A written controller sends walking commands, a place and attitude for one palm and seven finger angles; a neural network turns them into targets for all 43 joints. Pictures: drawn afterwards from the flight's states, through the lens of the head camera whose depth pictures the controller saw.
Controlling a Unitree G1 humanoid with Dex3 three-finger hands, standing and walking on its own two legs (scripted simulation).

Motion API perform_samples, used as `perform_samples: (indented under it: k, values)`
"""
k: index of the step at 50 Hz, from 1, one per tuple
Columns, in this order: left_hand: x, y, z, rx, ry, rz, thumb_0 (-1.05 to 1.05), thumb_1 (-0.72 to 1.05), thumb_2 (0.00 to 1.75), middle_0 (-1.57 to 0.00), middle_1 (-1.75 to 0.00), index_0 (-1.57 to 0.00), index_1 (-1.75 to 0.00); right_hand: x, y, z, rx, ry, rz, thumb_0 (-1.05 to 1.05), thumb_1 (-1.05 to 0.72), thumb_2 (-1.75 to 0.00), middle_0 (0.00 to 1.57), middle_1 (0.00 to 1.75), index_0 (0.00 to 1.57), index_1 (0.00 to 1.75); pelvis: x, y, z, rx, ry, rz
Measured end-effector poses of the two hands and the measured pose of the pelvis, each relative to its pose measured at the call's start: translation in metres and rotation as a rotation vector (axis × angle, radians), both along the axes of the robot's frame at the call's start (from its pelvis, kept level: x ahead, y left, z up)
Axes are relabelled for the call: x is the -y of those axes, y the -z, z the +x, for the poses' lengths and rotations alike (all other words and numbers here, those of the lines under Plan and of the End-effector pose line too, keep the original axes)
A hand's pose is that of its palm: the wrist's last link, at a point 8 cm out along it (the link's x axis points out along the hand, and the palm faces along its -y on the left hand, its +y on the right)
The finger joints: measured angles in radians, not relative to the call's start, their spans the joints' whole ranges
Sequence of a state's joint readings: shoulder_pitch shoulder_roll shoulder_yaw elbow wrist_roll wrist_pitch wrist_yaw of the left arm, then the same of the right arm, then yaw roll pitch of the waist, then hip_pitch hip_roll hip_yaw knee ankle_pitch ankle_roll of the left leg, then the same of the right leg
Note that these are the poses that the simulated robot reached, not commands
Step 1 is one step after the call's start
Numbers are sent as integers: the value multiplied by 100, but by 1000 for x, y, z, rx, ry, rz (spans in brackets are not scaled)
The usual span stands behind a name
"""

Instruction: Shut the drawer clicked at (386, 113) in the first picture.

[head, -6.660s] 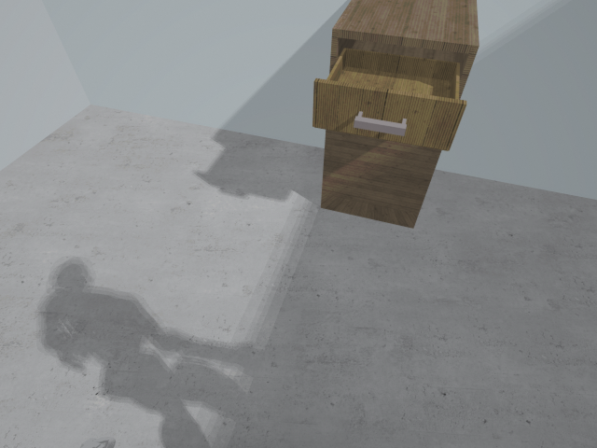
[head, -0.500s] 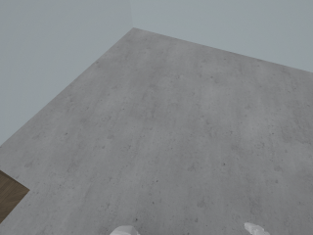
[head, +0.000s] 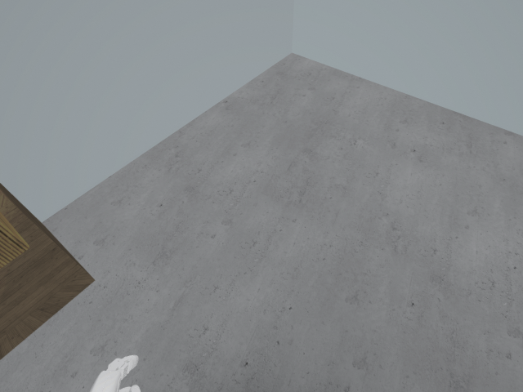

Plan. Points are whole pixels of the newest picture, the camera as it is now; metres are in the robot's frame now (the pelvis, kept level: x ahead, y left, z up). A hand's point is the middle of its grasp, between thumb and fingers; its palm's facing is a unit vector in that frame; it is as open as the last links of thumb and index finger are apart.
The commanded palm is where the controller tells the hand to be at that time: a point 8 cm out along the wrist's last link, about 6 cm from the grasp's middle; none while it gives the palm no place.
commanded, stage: turn to face it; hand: left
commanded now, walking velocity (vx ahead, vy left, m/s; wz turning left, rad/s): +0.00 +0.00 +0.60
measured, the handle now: out of the picture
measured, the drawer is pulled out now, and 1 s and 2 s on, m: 0.30 0.30 0.30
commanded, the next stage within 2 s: take the last steps up to it in 1.18 s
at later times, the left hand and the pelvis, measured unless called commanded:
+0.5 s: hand out of the picture -0.07 +0.22 -0.18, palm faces +0.39 -0.89 -0.26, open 7.4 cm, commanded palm none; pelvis -0.02 +0.01 -0.01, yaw +20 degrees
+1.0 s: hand out of the picture -0.05 +0.21 -0.13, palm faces +0.58 -0.75 -0.31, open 7.4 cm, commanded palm none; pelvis -0.02 -0.02 +0.00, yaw +37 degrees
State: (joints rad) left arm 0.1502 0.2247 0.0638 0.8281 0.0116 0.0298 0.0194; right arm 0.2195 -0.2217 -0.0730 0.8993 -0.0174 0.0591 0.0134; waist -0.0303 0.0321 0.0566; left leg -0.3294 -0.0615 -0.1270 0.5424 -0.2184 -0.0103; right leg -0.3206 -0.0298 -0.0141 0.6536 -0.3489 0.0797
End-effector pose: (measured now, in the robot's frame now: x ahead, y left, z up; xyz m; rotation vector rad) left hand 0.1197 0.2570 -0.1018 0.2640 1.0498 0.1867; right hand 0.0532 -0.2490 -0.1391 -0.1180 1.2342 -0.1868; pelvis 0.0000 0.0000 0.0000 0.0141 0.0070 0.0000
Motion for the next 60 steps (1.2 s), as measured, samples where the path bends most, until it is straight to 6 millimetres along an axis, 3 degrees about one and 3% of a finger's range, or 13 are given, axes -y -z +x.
perform_samples:
  k: [2, 6, 14, 19, 25, 28, 32, 37, 42, 47, 54, 60]
  values:
    - [10, -2, -5, 23, -9, 12, 0, 91, 90, -20, -30, -20, -30, 11, 10, -7, -27, -5, 9, 1, -90, -90, 20, 30, 21, 30, 8, 4, -3, 4, -28, -2]
    - [25, -10, -31, 12, -65, 6, 0, 90, 90, -20, -30, -20, -30, 25, 9, -12, -81, -49, 11, 1, -91, -90, 20, 30, 21, 30, 17, -3, -6, 21, -90, 17]
    - [35, -3, -92, -75, -196, -33, 0, 90, 90, -20, -30, -20, -30, 30, -3, 13, -104, -162, -2, 1, -91, -90, 20, 30, 20, 30, 24, -12, -9, 24, -198, 40]
    - [25, 11, -143, -145, -305, -62, 0, 90, 90, -20, -30, -20, -30, 9, -10, 54, -63, -277, -32, 1, -91, -90, 19, 30, 20, 30, 16, -9, -14, 13, -262, 32]
    - [-4, 41, -212, -227, -452, -97, 0, 90, 90, -20, -30, -20, -30, -42, -19, 114, 94, -432, -79, 1, -91, -90, 19, 30, 20, 30, -10, 8, -23, 2, -344, -1]
    - [-16, 44, -233, -269, -500, -95, 1, 90, 90, -20, -30, -20, -30, -64, -30, 127, 153, -483, -84, 1, -91, -90, 20, 30, 20, 30, -15, 6, -27, 9, -370, -6]
    - [-25, 33, -236, -231, -540, -91, 1, 91, 90, -20, -30, -20, -30, -81, -38, 129, 159, -529, -80, 1, -91, -90, 20, 30, 20, 30, -19, -3, -30, 16, -417, -18]
    - [-28, 19, -226, -153, -568, -71, 1, 91, 90, -20, -30, -20, -30, -91, -34, 123, 123, -572, -48, 1, -91, -90, 20, 30, 21, 30, -17, -9, -30, 14, -475, -20]
    - [-20, 9, -208, -91, -587, -45, 1, 91, 90, -20, -30, -20, -30, -83, -20, 116, 64, -591, -17, 1, -90, -90, 20, 30, 21, 30, -5, -8, -27, 7, -534, -16]
    - [2, 4, -195, -29, -607, -1, 0, 91, 90, -20, -30, -20, -30, -62, 5, 118, 7, -606, 12, 1, -90, -90, 20, 30, 21, 30, 16, 3, -18, -6, -593, 1]
    - [46, -5, -218, -58, -695, -23, 0, 90, 90, -20, -30, -20, -30, -48, 7, 128, -57, -668, 3, 1, -91, -90, 20, 30, 20, 30, 28, -6, -13, 14, -679, 24]
    - [78, 3, -254, -125, -774, -83, 0, 90, 90, -20, -30, -20, -30, -60, -2, 138, -65, -732, -17, 1, -91, -90, 20, 30, 20, 30, 30, -11, -15, 12, -722, 37]
